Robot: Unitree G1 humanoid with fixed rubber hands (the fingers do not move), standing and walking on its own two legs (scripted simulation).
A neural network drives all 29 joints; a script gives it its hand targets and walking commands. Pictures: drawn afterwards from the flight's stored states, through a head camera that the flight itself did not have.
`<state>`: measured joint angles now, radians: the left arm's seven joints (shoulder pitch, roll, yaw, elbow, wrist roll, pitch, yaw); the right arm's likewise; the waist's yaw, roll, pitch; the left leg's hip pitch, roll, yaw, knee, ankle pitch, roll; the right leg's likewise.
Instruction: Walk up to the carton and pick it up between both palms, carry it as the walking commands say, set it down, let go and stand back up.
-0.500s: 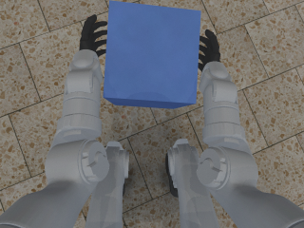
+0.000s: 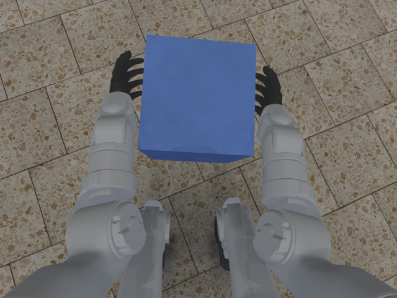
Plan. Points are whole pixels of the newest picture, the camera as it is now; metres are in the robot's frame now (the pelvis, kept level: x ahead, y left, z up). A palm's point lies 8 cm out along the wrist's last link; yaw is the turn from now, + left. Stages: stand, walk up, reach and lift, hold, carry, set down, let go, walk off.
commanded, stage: reach and lift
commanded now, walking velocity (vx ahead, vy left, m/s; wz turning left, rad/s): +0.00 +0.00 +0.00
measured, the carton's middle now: (194, 112) +0.47 -0.01 -0.12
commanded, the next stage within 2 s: none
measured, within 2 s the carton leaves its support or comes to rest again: neither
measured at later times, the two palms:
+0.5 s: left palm (110, 87) +0.46 +0.13 +0.02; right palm (286, 102) +0.44 -0.15 +0.02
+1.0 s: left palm (93, 78) +0.44 +0.13 +0.10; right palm (314, 99) +0.41 -0.15 +0.09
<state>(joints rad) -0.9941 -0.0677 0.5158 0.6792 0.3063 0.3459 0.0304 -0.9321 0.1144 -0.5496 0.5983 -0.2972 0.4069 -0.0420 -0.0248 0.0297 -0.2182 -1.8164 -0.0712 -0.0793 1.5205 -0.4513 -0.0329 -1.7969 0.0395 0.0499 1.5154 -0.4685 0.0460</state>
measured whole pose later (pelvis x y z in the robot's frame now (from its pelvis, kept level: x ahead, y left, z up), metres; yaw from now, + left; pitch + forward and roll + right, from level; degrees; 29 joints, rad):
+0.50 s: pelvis +0.01 +0.00 +0.06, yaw +1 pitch +37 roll -1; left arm -0.85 -0.12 0.50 0.64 0.32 0.34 0.02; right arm -0.79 0.16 -0.53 0.54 -0.31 0.40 -0.03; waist -0.03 0.03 -0.22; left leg -1.53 -0.06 -0.09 1.29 -0.41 -0.03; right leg -1.52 0.03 0.05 1.29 -0.43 0.04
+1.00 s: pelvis +0.03 +0.00 +0.13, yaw +1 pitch +30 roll +0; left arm -0.69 -0.18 0.48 0.55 0.37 0.34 -0.02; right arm -0.62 0.22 -0.52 0.44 -0.34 0.40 -0.01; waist -0.03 0.02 -0.15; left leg -1.17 -0.05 -0.09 0.96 -0.31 -0.02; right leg -1.16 0.02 0.06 0.97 -0.33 0.03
